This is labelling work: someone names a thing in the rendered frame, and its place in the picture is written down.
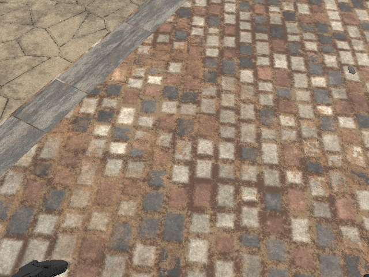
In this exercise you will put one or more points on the robot left hand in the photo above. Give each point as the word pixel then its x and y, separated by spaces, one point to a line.
pixel 42 269

